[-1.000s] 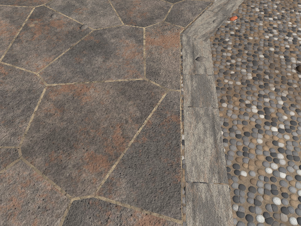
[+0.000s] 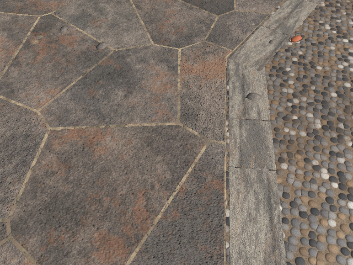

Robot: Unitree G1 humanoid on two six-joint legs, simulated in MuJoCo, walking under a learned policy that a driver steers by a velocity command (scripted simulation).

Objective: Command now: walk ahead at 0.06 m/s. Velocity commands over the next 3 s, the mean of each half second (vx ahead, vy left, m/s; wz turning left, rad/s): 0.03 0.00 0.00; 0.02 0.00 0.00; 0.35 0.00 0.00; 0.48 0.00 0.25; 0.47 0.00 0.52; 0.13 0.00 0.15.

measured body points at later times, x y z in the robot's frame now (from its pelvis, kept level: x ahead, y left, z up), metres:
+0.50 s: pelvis +0.07 +0.03 +0.00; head +0.09 +0.03 +0.45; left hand +0.14 +0.28 -0.14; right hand +0.11 -0.22 -0.15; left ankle +0.05 +0.14 -0.73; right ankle +0.08 -0.09 -0.73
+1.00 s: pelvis +0.08 +0.03 +0.00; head +0.08 +0.03 +0.45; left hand +0.12 +0.28 -0.15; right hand +0.09 -0.22 -0.15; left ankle +0.05 +0.14 -0.73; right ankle +0.08 -0.09 -0.73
